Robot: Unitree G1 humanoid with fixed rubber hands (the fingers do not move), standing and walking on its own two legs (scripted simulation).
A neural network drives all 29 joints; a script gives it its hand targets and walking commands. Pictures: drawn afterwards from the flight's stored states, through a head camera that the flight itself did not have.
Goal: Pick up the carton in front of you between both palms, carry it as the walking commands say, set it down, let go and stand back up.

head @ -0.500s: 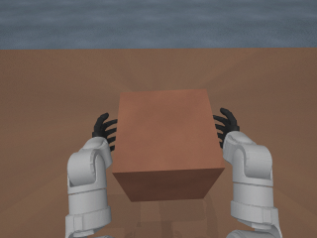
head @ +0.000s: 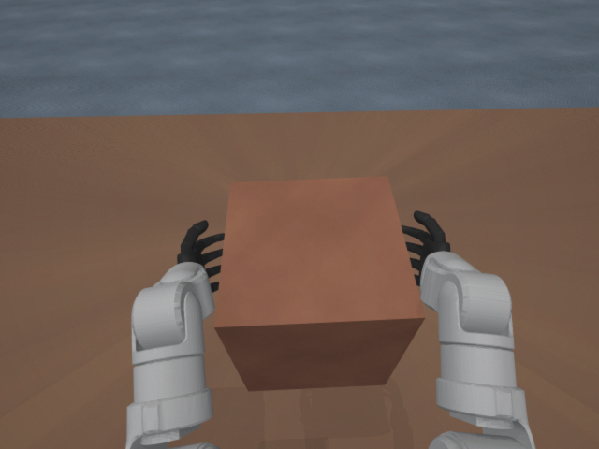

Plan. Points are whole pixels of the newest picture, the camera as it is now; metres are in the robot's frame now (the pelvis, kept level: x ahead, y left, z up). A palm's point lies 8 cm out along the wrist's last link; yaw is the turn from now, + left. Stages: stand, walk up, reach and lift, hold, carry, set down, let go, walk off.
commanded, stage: carry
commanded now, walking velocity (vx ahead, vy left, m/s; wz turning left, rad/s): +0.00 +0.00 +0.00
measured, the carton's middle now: (313, 291) +0.34 +0.00 +0.04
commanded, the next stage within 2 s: none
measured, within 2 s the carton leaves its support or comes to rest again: neither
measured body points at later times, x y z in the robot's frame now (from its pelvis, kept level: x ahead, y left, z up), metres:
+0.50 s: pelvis -0.01 +0.00 +0.00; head -0.03 -0.01 +0.45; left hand +0.32 +0.15 +0.11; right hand +0.32 -0.16 +0.11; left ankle +0.01 +0.11 -0.73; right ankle -0.05 -0.08 -0.73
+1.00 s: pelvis +0.14 +0.00 -0.01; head +0.16 +0.00 +0.44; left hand +0.49 +0.14 +0.08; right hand +0.47 -0.17 +0.08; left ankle +0.01 +0.11 -0.73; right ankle +0.24 -0.11 -0.72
